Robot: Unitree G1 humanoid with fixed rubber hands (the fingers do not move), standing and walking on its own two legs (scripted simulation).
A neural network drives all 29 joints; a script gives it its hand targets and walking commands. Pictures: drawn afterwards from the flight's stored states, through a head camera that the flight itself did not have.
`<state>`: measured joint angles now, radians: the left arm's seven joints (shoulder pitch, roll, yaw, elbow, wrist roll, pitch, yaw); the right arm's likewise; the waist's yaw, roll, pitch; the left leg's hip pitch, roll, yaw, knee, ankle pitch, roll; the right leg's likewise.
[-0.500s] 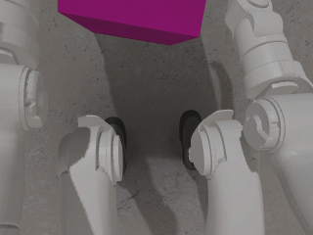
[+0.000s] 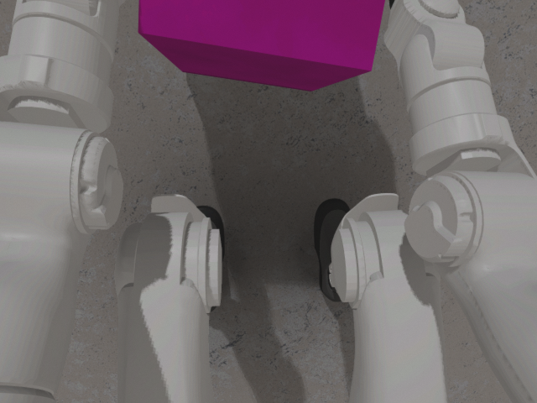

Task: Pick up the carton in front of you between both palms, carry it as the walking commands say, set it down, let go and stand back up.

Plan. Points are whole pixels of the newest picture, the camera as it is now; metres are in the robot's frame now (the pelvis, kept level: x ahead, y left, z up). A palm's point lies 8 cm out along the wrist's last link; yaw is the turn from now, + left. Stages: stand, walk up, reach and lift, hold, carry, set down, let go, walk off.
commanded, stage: reach and lift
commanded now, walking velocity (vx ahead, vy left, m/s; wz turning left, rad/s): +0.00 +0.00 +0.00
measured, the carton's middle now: out of the picture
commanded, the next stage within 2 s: none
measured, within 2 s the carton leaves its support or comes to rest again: leaves its support in 0.02 s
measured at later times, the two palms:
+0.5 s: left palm out of the picture +0.51 +0.20 +0.04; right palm out of the picture +0.50 -0.10 +0.03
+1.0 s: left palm out of the picture +0.47 +0.19 +0.18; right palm out of the picture +0.48 -0.10 +0.17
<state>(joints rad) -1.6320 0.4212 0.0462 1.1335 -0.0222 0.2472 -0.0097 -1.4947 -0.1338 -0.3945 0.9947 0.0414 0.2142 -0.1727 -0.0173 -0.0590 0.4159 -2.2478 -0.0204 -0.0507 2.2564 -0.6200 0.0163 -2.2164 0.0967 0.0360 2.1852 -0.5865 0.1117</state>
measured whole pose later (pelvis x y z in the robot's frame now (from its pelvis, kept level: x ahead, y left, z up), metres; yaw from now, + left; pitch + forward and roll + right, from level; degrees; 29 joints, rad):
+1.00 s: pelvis +0.02 -0.01 +0.21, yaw +6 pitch +38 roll -2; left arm -0.94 0.01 0.38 0.70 0.24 0.41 0.01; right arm -0.84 0.10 -0.50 0.59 -0.20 0.41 -0.07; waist -0.02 -0.01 -0.21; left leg -1.69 -0.11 -0.11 1.49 -0.46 -0.04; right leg -1.66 0.10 0.10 1.47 -0.48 0.08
